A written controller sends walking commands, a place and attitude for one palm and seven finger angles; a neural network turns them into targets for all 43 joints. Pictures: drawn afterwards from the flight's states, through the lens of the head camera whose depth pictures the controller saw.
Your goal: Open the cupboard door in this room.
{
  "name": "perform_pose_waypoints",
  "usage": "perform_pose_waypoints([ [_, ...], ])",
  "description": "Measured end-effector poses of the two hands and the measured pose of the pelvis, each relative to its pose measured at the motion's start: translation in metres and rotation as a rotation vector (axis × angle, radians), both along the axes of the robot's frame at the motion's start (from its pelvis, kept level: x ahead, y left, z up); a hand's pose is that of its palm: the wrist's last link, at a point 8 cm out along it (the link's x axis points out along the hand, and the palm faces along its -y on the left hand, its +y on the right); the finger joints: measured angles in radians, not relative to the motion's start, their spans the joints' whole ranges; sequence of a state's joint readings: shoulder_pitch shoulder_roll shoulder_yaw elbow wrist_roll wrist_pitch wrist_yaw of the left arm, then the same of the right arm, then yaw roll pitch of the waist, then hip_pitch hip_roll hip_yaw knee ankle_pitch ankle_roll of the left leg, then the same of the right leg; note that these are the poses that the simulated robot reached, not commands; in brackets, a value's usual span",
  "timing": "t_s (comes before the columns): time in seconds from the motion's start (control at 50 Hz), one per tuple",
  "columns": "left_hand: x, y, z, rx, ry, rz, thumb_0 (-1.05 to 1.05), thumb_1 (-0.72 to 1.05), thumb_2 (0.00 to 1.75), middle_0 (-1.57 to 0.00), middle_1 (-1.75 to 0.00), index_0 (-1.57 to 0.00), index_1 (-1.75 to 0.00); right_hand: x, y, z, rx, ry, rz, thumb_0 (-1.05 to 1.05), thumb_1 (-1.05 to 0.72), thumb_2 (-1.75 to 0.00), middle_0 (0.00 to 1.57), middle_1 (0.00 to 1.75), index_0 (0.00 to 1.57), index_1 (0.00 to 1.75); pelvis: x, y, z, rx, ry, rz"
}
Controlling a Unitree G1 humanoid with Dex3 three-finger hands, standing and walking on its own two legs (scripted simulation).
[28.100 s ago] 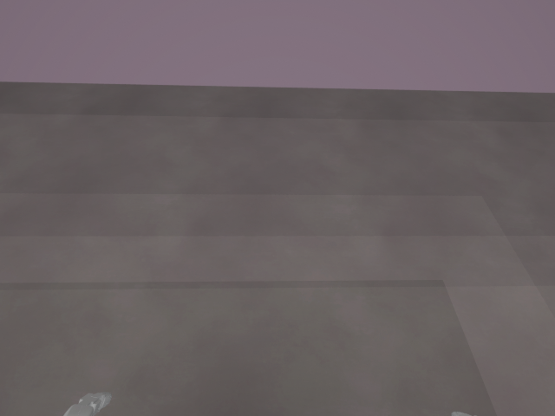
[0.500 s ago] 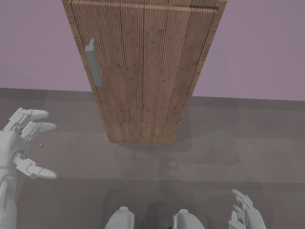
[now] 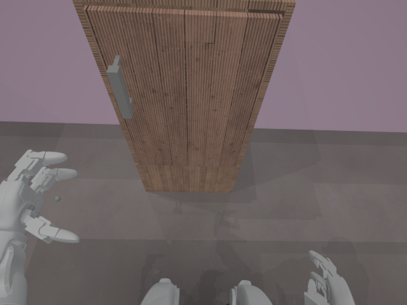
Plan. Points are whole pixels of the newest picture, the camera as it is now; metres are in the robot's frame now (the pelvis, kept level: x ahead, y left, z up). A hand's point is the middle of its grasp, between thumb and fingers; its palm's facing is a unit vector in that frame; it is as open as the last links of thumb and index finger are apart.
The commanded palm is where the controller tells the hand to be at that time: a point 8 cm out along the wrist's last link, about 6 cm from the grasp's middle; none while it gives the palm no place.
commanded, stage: move the hooked fingers beside the handle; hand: left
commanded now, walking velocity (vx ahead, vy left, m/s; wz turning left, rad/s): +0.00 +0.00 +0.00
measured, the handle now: (123, 88) +0.58 +0.23 +0.04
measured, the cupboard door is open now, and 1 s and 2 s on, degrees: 0 0 0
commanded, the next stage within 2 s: none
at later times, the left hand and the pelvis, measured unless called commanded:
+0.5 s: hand (71, 165) +0.36 +0.27 +0.04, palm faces +0.04 -1.00 -0.03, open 14.0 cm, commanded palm +0.33 +0.32 +0.04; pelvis +0.00 +0.00 +0.00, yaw -1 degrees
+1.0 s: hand (85, 135) +0.43 +0.27 +0.04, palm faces +0.05 -1.00 -0.03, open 14.0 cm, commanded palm +0.41 +0.32 +0.04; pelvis -0.01 +0.01 -0.01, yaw -2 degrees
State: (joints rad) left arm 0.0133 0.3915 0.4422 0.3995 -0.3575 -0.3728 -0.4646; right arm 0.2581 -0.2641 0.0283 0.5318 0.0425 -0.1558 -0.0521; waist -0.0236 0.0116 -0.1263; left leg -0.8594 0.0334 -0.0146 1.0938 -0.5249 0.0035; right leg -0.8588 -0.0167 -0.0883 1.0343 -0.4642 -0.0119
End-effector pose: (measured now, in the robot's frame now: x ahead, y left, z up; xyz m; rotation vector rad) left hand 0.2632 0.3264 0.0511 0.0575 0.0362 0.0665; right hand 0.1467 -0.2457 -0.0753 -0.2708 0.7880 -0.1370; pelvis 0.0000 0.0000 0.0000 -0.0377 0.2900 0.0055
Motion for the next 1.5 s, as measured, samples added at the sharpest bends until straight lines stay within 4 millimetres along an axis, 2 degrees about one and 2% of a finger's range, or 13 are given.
perform_pose_waypoints([
  [0.12,0.003,0.0,-0.007,-0.015,0.027,0.0,-0.01,-0.5,0.3,-0.3,-1.2,-0.3,-1.2,0.003,-0.001,-0.002,-0.005,-0.001,0.011,0.01,-0.9,-0.89,0.2,0.3,0.2,0.3,-0.001,-0.001,-0.002,0.0,0.004,0.003],
  [0.26,0.027,0.0,-0.01,-0.02,-0.009,-0.007,-0.01,-0.5,0.3,-0.3,-1.2,-0.3,-1.2,-0.004,-0.007,-0.007,-0.037,0.03,0.001,0.01,-0.9,-0.89,0.2,0.3,0.2,0.3,-0.004,-0.002,-0.006,-0.003,0.011,0.004],
  [0.42,0.061,-0.001,-0.005,-0.024,0.006,-0.034,-0.01,-0.5,0.3,-0.3,-1.2,-0.3,-1.2,-0.027,-0.011,-0.01,-0.036,0.092,-0.05,0.01,-0.9,-0.89,0.2,0.3,0.2,0.3,-0.004,0.0,-0.004,-0.002,0.027,-0.008],
  [0.7,0.096,0.005,-0.014,-0.031,0.003,-0.007,-0.01,-0.5,0.3,-0.3,-1.2,-0.3,-1.2,-0.068,-0.017,-0.02,-0.059,0.241,-0.104,0.01,-0.9,-0.89,0.2,0.3,0.2,0.3,-0.006,0.004,-0.008,-0.005,0.054,-0.016],
  [0.84,0.121,-0.004,-0.009,-0.035,-0.014,-0.041,-0.01,-0.5,0.3,-0.3,-1.2,-0.3,-1.2,-0.081,-0.016,-0.022,-0.061,0.286,-0.134,0.01,-0.9,-0.89,0.2,0.3,0.2,0.3,-0.006,0.007,-0.008,-0.008,0.069,-0.023],
  [1.22,0.173,-0.003,-0.012,-0.037,0.004,-0.019,-0.01,-0.5,0.3,-0.3,-1.2,-0.3,-1.2,-0.125,-0.017,-0.033,-0.072,0.447,-0.18,0.01,-0.9,-0.89,0.2,0.3,0.2,0.3,-0.012,0.008,-0.017,-0.016,0.115,-0.027],
  [1.5,0.214,-0.004,-0.009,-0.044,0.011,-0.024,-0.01,-0.5,0.3,-0.3,-1.2,-0.3,-1.2,-0.159,-0.016,-0.033,-0.082,0.558,-0.229,0.01,-0.9,-0.89,0.2,0.3,0.2,0.3,-0.014,0.01,-0.023,-0.027,0.157,-0.037],
])
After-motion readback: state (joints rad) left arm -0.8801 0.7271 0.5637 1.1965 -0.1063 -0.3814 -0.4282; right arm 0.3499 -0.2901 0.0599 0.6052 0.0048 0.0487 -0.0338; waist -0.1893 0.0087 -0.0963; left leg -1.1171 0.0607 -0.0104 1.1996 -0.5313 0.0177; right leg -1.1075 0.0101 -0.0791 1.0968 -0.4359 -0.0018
